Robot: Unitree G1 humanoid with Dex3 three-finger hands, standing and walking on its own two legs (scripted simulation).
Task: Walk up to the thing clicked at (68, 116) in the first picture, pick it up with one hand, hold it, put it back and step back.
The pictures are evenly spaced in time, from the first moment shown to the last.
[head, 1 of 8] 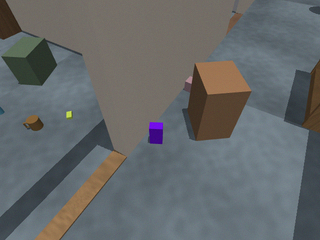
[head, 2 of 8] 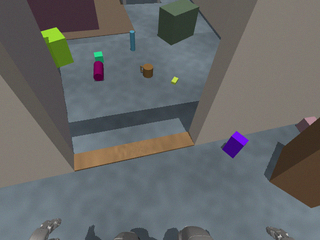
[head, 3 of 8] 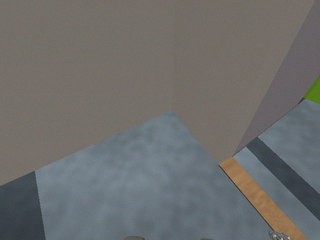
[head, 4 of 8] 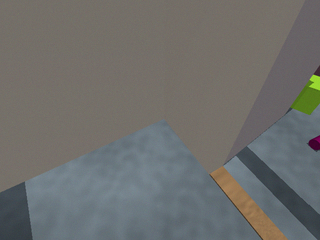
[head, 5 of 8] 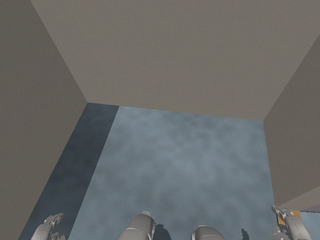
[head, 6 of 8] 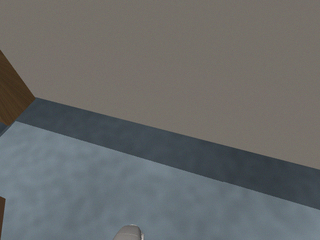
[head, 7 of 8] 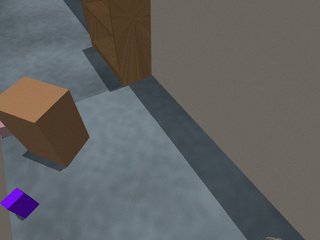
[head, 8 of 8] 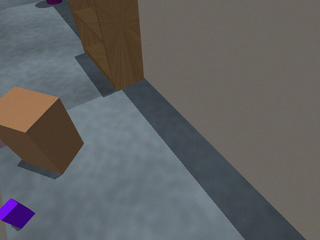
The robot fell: no
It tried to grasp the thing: no
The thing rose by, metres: 0.00
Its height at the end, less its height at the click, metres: +0.00
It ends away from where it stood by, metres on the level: 0.00
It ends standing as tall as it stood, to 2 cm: yes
